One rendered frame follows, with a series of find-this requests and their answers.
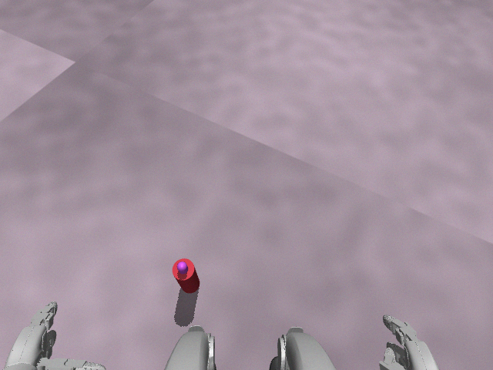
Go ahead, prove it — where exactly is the bottle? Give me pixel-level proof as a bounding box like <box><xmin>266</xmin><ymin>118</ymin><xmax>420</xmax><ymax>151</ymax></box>
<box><xmin>173</xmin><ymin>258</ymin><xmax>200</xmax><ymax>294</ymax></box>

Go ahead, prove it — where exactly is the left robot hand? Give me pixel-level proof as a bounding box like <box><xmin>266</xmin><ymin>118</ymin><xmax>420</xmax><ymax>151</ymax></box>
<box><xmin>5</xmin><ymin>301</ymin><xmax>106</xmax><ymax>370</ymax></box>

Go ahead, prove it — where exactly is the right robot hand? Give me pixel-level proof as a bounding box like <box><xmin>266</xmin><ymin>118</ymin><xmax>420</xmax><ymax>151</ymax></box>
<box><xmin>379</xmin><ymin>315</ymin><xmax>439</xmax><ymax>370</ymax></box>

